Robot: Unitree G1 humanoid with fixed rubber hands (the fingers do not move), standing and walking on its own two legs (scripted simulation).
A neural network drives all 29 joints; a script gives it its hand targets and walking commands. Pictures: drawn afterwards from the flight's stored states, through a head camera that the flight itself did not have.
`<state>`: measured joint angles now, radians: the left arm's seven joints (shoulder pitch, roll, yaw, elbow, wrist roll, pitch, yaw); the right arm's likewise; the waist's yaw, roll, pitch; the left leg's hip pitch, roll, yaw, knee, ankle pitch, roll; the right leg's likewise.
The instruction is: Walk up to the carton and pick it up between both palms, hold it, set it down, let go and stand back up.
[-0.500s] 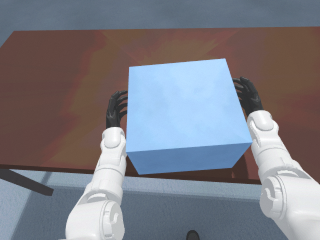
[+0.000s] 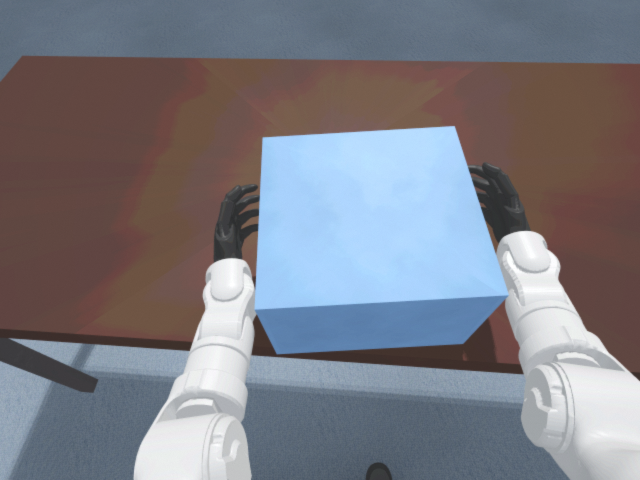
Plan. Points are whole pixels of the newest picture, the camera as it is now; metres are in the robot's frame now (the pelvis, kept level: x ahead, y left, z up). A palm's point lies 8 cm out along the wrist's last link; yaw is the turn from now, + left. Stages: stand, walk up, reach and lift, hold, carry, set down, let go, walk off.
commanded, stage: reach and lift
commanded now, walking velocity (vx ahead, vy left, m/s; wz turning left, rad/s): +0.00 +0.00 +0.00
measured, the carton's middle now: (364, 242) +0.41 -0.03 +0.01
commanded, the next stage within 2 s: none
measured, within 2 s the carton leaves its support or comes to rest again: leaves its support in 0.08 s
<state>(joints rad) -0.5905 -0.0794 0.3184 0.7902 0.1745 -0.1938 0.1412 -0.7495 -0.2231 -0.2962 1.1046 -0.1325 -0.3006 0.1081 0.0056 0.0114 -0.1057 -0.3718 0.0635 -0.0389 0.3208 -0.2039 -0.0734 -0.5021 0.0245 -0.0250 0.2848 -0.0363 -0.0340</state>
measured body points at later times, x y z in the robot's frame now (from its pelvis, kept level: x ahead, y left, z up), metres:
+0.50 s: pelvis -0.03 -0.01 +0.00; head +0.05 +0.00 +0.44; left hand +0.39 +0.16 +0.05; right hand +0.41 -0.20 +0.07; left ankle -0.05 +0.17 -0.74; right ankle +0.05 -0.10 -0.74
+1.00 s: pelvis -0.02 +0.01 +0.00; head +0.04 +0.01 +0.44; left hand +0.40 +0.16 +0.05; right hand +0.40 -0.20 +0.06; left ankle -0.05 +0.16 -0.74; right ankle +0.05 -0.10 -0.74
